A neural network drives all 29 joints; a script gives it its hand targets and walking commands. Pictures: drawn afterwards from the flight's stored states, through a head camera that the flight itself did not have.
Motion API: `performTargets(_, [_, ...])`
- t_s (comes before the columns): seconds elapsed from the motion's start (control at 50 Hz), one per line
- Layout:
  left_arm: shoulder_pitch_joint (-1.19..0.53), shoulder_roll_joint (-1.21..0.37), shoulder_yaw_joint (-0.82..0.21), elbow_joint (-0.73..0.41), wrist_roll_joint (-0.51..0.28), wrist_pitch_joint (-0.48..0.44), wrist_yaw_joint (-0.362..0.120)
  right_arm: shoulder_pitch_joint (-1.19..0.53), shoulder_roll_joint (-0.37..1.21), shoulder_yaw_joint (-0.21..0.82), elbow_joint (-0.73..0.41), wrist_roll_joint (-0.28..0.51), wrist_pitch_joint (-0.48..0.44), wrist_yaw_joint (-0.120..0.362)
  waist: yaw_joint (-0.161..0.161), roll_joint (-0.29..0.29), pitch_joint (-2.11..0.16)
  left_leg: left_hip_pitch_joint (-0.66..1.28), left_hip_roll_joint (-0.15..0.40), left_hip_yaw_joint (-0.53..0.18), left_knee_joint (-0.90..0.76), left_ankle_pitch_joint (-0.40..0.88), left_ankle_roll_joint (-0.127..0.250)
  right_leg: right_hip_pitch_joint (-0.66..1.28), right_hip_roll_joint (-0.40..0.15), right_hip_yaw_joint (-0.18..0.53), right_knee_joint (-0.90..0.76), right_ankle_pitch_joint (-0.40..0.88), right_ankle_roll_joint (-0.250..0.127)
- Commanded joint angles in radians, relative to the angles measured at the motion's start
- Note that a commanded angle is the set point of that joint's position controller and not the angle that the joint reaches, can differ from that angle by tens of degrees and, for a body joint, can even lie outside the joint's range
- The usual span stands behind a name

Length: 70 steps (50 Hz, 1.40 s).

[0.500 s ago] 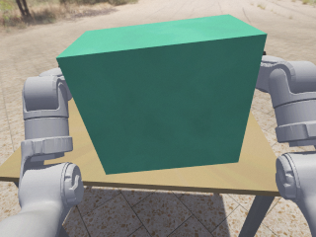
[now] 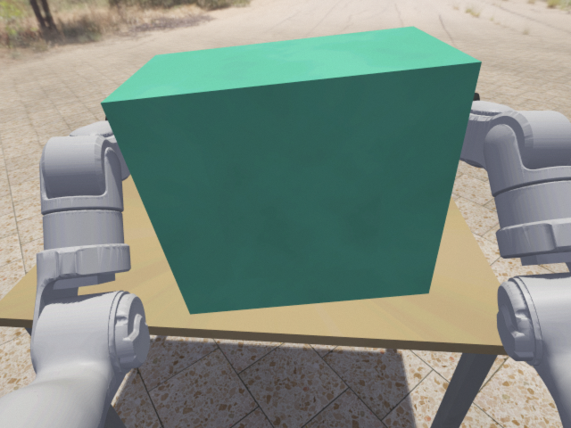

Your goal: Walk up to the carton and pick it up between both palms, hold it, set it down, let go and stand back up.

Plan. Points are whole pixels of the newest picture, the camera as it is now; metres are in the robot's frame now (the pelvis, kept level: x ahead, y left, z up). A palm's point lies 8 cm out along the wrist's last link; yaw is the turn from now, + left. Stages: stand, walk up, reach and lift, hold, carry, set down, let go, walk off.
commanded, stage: hold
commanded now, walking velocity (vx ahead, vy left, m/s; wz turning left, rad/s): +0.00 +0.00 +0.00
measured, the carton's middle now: (296, 177) +0.34 +0.00 +0.27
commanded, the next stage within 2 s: set down in 1.94 s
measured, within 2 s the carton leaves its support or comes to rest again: neither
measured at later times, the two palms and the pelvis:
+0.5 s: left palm (126, 141) +0.36 +0.20 +0.32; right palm (459, 123) +0.36 -0.19 +0.32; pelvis +0.00 +0.00 +0.00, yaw +0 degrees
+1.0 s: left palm (126, 141) +0.36 +0.20 +0.32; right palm (459, 124) +0.36 -0.19 +0.32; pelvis +0.00 +0.00 +0.00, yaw +0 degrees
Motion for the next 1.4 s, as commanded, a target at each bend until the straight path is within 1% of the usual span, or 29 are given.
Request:
performTargets(0.0, [-0.663,-0.374,-0.219,-0.201,-0.206,-0.051,-0.142,-0.629,0.434,0.129,-0.265,0.155,-0.044,0.095,-0.002,-0.007,-0.285,0.044,0.015,-0.008,0.005,0.145,-0.019,0.178,-0.009,0.021,0.038,0.184,0.078])
performTargets(1.38, [-0.657,-0.372,-0.217,-0.204,-0.2,-0.046,-0.145,-0.625,0.434,0.131,-0.271,0.158,-0.041,0.093,-0.004,-0.011,-0.284,0.054,0.013,-0.007,0.003,0.15,-0.019,0.177,-0.01,0.022,0.036,0.192,0.083])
